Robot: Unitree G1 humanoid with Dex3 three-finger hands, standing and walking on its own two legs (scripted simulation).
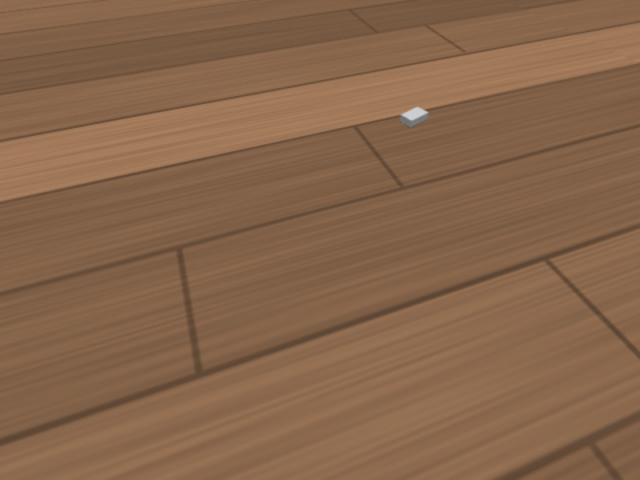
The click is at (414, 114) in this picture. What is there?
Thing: flat box
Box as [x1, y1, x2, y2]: [400, 107, 428, 127]
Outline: 428,112 416,107 401,114 400,121 410,127 426,119
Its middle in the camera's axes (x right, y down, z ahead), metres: +0.55 -0.70 +2.30
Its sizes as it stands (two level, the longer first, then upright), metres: 0.143 0.085 0.044
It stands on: the floor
